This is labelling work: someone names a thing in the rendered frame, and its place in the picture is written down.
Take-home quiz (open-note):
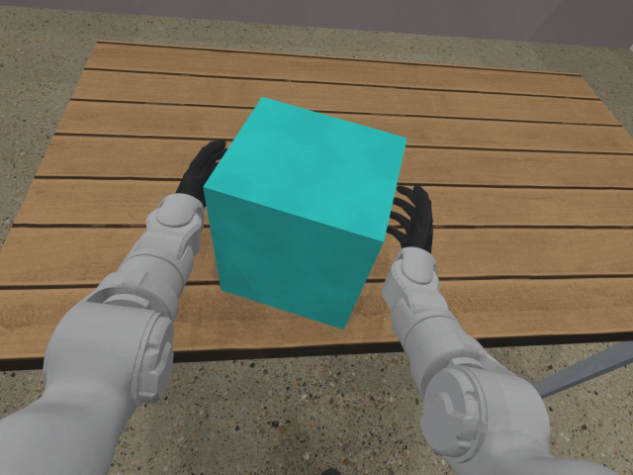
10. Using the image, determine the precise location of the carton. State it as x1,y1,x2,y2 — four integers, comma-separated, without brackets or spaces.
203,97,407,330

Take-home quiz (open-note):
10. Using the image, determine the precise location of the robot right upper arm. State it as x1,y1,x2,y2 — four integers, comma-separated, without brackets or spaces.
420,365,618,475

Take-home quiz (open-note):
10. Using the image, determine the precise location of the right robot forearm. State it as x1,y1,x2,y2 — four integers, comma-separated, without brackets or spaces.
382,247,549,418

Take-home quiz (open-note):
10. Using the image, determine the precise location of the right robot hand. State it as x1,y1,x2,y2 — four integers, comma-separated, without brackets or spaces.
386,184,433,254

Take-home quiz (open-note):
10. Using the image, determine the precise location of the left robot forearm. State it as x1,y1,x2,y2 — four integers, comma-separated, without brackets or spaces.
43,193,205,385

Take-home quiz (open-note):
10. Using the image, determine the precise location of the table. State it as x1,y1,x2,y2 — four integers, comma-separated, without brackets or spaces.
0,40,633,399

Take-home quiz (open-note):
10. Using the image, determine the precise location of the left robot hand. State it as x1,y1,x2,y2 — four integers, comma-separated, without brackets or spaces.
175,140,227,209

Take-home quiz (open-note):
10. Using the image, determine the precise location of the robot left upper arm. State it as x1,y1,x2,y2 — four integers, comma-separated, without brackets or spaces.
0,302,174,475

